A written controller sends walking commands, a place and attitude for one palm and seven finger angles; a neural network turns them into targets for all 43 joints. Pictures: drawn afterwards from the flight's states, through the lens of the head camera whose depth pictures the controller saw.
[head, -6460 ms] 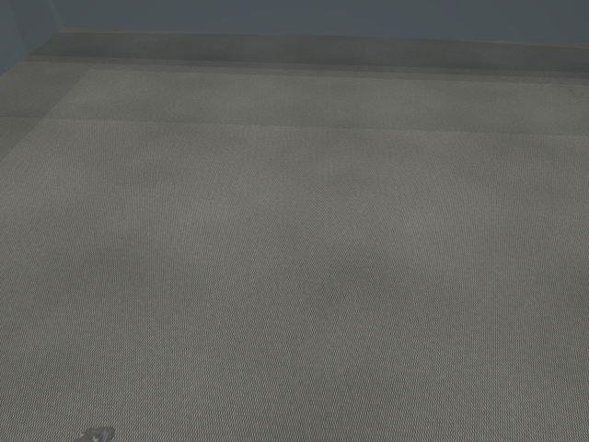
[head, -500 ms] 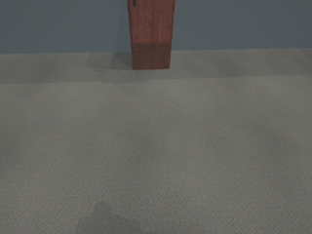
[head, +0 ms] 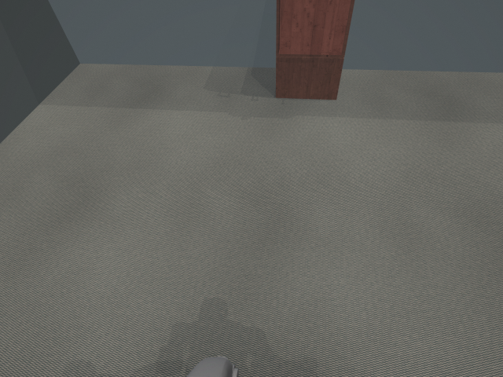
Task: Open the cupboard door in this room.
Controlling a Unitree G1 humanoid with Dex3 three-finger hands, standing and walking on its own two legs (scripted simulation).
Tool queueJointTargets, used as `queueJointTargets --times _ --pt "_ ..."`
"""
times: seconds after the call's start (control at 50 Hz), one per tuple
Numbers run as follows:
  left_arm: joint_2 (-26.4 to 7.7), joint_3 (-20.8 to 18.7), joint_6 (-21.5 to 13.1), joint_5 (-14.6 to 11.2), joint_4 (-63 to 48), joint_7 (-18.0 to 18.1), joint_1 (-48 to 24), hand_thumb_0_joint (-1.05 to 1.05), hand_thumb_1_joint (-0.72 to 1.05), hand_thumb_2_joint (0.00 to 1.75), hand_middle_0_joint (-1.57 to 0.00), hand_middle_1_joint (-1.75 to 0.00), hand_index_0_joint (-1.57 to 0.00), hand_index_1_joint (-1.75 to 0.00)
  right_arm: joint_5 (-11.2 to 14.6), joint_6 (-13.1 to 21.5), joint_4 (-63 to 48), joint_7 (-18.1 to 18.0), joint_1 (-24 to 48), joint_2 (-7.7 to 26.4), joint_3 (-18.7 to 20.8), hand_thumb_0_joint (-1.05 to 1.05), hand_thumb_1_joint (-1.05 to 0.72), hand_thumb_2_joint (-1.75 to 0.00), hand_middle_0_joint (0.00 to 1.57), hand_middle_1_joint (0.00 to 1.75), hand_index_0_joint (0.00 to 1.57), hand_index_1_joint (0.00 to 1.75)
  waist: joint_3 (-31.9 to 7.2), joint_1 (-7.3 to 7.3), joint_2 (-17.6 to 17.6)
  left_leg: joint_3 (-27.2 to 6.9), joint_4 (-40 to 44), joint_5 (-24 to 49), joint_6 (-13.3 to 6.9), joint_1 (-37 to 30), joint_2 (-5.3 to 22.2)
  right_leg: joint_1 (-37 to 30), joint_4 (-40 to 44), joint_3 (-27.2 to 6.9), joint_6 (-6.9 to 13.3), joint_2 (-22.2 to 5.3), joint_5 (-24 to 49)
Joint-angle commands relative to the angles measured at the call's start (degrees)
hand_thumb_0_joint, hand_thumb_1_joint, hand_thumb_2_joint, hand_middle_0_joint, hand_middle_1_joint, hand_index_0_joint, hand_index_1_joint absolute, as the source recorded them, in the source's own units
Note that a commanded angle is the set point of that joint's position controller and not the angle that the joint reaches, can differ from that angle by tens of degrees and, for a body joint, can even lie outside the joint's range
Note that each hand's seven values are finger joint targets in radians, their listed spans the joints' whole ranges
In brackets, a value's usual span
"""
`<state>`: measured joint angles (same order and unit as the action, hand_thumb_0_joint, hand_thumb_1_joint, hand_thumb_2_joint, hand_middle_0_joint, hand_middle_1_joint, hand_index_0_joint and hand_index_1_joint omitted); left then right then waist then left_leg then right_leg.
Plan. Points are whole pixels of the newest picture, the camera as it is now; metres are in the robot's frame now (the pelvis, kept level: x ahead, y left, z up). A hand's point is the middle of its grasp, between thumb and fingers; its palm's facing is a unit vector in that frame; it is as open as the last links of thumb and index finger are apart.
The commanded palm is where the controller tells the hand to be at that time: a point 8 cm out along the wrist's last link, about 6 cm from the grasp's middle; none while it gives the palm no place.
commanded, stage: turn or walk to find it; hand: left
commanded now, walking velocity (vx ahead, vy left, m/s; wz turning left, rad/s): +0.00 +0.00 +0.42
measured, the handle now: out of the picture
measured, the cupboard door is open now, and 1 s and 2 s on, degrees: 0 0 0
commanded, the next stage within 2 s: stand and wait in 0.36 s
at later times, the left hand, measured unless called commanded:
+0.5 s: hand out of the picture -0.01 +0.26 -0.17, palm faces +0.25 -0.93 -0.26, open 7.4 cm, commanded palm none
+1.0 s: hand out of the picture -0.05 +0.22 -0.17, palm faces +0.36 -0.90 -0.23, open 7.3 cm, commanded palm none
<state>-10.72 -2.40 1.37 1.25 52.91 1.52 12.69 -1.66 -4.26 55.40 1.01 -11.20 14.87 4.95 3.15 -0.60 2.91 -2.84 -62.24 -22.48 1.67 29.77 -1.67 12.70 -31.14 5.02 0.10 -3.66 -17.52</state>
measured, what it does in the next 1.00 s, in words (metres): steps on the spot, turning left: left foot, then right foot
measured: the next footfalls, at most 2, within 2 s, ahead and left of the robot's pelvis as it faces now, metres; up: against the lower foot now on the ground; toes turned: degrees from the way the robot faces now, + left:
left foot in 0.26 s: -0.01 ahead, +0.14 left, +0.00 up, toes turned +12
right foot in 0.66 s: +0.06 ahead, -0.09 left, +0.00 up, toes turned +7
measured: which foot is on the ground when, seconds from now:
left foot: up 0.00-0.24, down 0.26-0.68, up 0.70-1.00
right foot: down 0.00-0.26, up 0.28-0.64, down 0.66-1.00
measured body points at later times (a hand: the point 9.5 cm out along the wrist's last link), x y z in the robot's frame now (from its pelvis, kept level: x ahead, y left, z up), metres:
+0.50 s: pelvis -0.01 +0.04 +0.01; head +0.01 +0.07 +0.45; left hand -0.03 +0.31 -0.15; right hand +0.12 -0.18 -0.13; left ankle -0.05 +0.14 -0.74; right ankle +0.00 -0.11 -0.67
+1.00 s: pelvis -0.03 +0.02 +0.00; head +0.00 +0.03 +0.45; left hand -0.07 +0.26 -0.15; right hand +0.08 -0.21 -0.15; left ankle -0.08 +0.13 -0.71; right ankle +0.02 -0.09 -0.74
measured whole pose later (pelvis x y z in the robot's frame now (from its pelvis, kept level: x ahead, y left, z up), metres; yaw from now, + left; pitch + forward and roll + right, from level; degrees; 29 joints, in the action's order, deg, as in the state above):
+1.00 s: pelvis -0.03 +0.02 +0.00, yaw +19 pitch -1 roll +0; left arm -10.9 -2.6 0.9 1.6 57.4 1.5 12.9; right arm -0.7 -3.7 60.4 0.4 -13.5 12.1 3.3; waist 4.5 0.4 -0.7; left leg 2.5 -44.9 -26.4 2.3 17.9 2.0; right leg 13.1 -30.2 10.2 -0.3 -6.2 -15.1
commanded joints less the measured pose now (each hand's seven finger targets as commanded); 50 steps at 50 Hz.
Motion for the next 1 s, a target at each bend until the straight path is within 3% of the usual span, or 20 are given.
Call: queueJointTargets --times 0.0,0.12,0.16,0.2,0.22,0.24,0.26,0.28,0.34,0.42,0.54,0.6,0.62,0.64,0.66,0.68,0.72,0.78,0.9,0.98 --pt "-10.63 -1.97 -1.77 0.46 -4.07 0.41 -0.83 0.00 0.90 0.90 -0.20 -0.30 -0.20 -0.30 0.51 1.19 -3.75 0.06 0.34 3.07 0.59 0.00 -0.90 -0.90 0.20 0.30 0.20 0.30 0.33 0.35 -13.58 2.58 -2.02 0.29 1.56 0.61 2.57 0.09 12.97 -6.76 6.54 -13.71 14.25" --pt "-13.99 -2.87 -1.58 0.90 -1.13 0.34 6.00 0.00 0.90 0.90 -0.20 -0.30 -0.20 -0.30 1.27 2.11 -5.49 -0.14 6.56 2.21 -0.71 0.00 -0.90 -0.90 0.20 0.30 0.20 0.30 -3.31 4.13 -15.05 6.02 16.57 -5.52 1.34 -4.56 2.30 -8.78 7.15 -5.99 8.37 -16.50 32.64" --pt "-14.77 -3.07 -1.31 0.77 -0.93 0.29 5.28 0.00 0.90 0.90 -0.20 -0.30 -0.20 -0.30 1.40 2.54 -4.77 -0.36 4.10 2.35 -0.87 0.00 -0.90 -0.90 0.20 0.30 0.20 0.30 -5.47 2.84 -15.34 7.69 25.01 -1.79 0.90 -9.17 1.60 -9.11 4.07 -4.23 6.75 -16.02 34.31" --pt "-13.88 -3.12 -0.89 -0.15 -1.15 0.16 3.52 0.00 0.90 0.90 -0.20 -0.30 -0.20 -0.30 1.16 3.35 -3.45 -0.35 -0.30 4.56 -0.60 0.00 -0.90 -0.90 0.20 0.30 0.20 0.30 -7.99 0.00 -11.02 6.77 39.86 11.97 -0.17 -20.67 3.21 -3.84 -3.15 0.29 1.90 -13.67 28.05" --pt "-11.06 -2.75 -0.49 -0.54 -2.22 -0.08 4.13 0.00 0.90 0.90 -0.20 -0.30 -0.20 -0.30 0.72 3.98 -3.69 -0.38 -1.89 9.63 0.43 0.00 -0.90 -0.90 0.20 0.30 0.20 0.30 -9.97 -0.71 2.65 -6.47 43.23 25.02 -3.82 -30.27 13.85 7.85 -13.30 3.79 -2.05 -8.07 10.46" --pt "-7.64 -1.51 -0.17 -0.36 -4.35 -0.33 2.88 0.00 0.90 0.90 -0.20 -0.30 -0.20 -0.30 0.74 3.64 -3.41 -0.66 -4.04 14.15 1.39 0.00 -0.90 -0.90 0.20 0.30 0.20 0.30 -8.26 -1.73 15.25 -17.87 42.25 45.03 -11.05 -31.99 25.00 19.01 -22.81 3.12 -4.78 -3.24 -19.12" --pt "-8.48 -1.37 0.65 0.03 -4.22 0.21 -1.02 0.00 0.90 0.90 -0.20 -0.30 -0.20 -0.30 0.71 3.67 -1.88 -1.41 -6.15 12.98 1.48 0.00 -0.90 -0.90 0.20 0.30 0.20 0.30 -8.28 -3.70 12.39 -16.45 42.14 43.65 -12.86 -28.80 24.43 18.57 -29.09 -1.93 -4.36 -3.33 -18.61" --pt "-8.13 -1.79 0.73 -0.23 -3.90 0.09 -2.97 0.00 0.90 0.90 -0.20 -0.30 -0.20 -0.30 0.56 3.63 -1.92 -1.97 -4.57 11.64 1.11 0.00 -0.90 -0.90 0.20 0.30 0.20 0.30 -6.08 -2.87 11.87 -14.72 41.71 41.75 -12.68 -26.82 21.36 20.13 -32.27 -3.61 -4.19 -3.08 -15.19" --pt "-8.17 -1.87 0.23 -0.31 -1.72 -0.78 -0.98 0.00 0.90 0.90 -0.20 -0.30 -0.20 -0.30 0.62 4.12 -3.49 -2.23 0.63 8.40 0.01 0.00 -0.90 -0.90 0.20 0.30 0.20 0.30 -4.89 -0.11 6.03 -7.48 40.85 42.42 -10.83 -25.48 15.79 18.76 -33.06 -3.68 -4.70 -2.64 -7.62" --pt "-6.93 -1.13 0.35 -0.43 -0.56 -0.63 -0.16 0.00 0.90 0.90 -0.20 -0.30 -0.20 -0.30 0.83 4.44 -2.58 -2.49 -1.18 7.09 -0.33 0.00 -0.90 -0.90 0.20 0.30 0.20 0.30 -5.48 -0.28 5.02 -6.30 41.46 43.57 -11.07 -27.56 15.04 16.42 -27.41 -3.24 -4.99 -1.53 -6.34" --pt "-4.97 -0.07 -0.01 -0.64 0.42 -0.31 0.15 0.00 0.90 0.90 -0.20 -0.30 -0.20 -0.30 0.29 4.12 -1.05 -2.51 -0.40 6.40 -0.54 0.00 -0.90 -0.90 0.20 0.30 0.20 0.30 -3.11 0.24 5.46 -7.94 41.83 36.83 -11.16 -22.24 15.28 6.90 -11.18 -2.30 -3.85 -0.01 -6.95" --pt "-5.13 0.11 -1.06 -0.49 3.12 -0.03 5.11 0.00 0.90 0.90 -0.20 -0.30 -0.20 -0.30 0.80 4.24 0.13 -2.42 0.12 5.13 -0.82 0.00 -0.90 -0.90 0.20 0.30 0.20 0.30 -3.89 2.32 3.13 -6.07 38.11 29.45 -7.82 -18.84 12.32 -2.67 4.49 -1.06 -3.40 0.28 5.36" --pt "-6.95 -0.06 -1.68 -0.27 3.77 0.19 5.71 0.00 0.90 0.90 -0.20 -0.30 -0.20 -0.30 1.22 4.46 0.79 -2.20 -1.20 3.28 -1.08 0.00 -0.90 -0.90 0.20 0.30 0.20 0.30 -3.99 2.24 -0.72 -4.55 35.27 23.13 -5.08 -15.20 9.76 -7.84 9.66 -4.18 -2.66 -2.25 10.97" --pt "-9.63 -0.11 -2.41 0.06 3.94 0.50 5.43 0.00 0.90 0.90 -0.20 -0.30 -0.20 -0.30 1.62 4.54 0.75 -2.03 -2.42 0.34 -1.83 0.00 -0.90 -0.90 0.20 0.30 0.20 0.30 -4.08 1.27 -9.62 0.07 31.61 11.97 -2.19 -11.43 5.62 -9.49 10.94 -13.06 0.29 -10.47 17.15" --pt "-12.00 -0.39 -2.48 -0.02 3.65 0.41 4.99 0.00 0.90 0.90 -0.20 -0.30 -0.20 -0.30 1.61 4.03 0.21 -1.89 -1.93 -0.87 -2.14 0.00 -0.90 -0.90 0.20 0.30 0.20 0.30 -2.20 1.39 -14.69 2.30 28.12 -1.54 -0.79 -9.59 1.69 -6.38 13.40 -17.71 5.06 -16.79 20.04" --pt "-13.53 -1.41 -2.58 -0.10 3.21 0.33 4.84 0.00 0.90 0.90 -0.20 -0.30 -0.20 -0.30 1.14 2.88 -0.31 -2.06 -0.58 0.63 -1.73 0.00 -0.90 -0.90 0.20 0.30 0.20 0.30 -2.07 2.72 -21.36 1.16 20.62 -8.70 -0.87 -9.30 2.05 -2.86 16.37 -20.47 8.35 -18.53 17.39" --pt "-10.50 -0.94 -1.98 -0.06 2.95 0.51 2.82 0.00 0.90 0.90 -0.20 -0.30 -0.20 -0.30 1.09 2.39 0.59 -1.83 0.17 1.77 -1.00 0.00 -0.90 -0.90 0.20 0.30 0.20 0.30 1.89 2.02 -15.55 0.51 10.14 -7.26 -1.22 -7.01 2.78 0.34 16.08 -17.44 10.04 -17.27 16.40" --pt "-9.78 -1.34 -2.00 0.06 1.81 0.52 1.19 0.00 0.90 0.90 -0.20 -0.30 -0.20 -0.30 1.19 1.96 2.11 -1.33 -1.66 0.78 -0.74 0.00 -0.90 -0.90 0.20 0.30 0.20 0.30 -0.46 1.29 -10.69 1.97 4.20 -4.07 0.01 -6.27 3.14 -1.64 13.63 -8.92 8.53 -14.76 21.17" --pt "-11.60 -2.66 -1.57 0.67 2.03 0.65 2.77 0.00 0.90 0.90 -0.20 -0.30 -0.20 -0.30 1.20 2.02 0.38 -0.82 0.34 -0.32 -0.90 0.00 -0.90 -0.90 0.20 0.30 0.20 0.30 -2.04 2.95 -13.00 5.10 13.81 -5.77 0.77 -7.11 3.45 -4.25 11.98 -6.88 8.72 -16.01 19.51" --pt "-12.32 -3.09 -0.92 0.27 1.79 0.53 1.11 0.00 0.90 0.90 -0.20 -0.30 -0.20 -0.30 1.14 2.64 0.62 -0.93 -3.56 -0.17 -1.13 0.00 -0.90 -0.90 0.20 0.30 0.20 0.30 -4.05 0.65 -12.46 7.90 28.56 3.05 0.55 -15.61 3.18 -0.92 6.39 -3.00 5.44 -15.29 16.51"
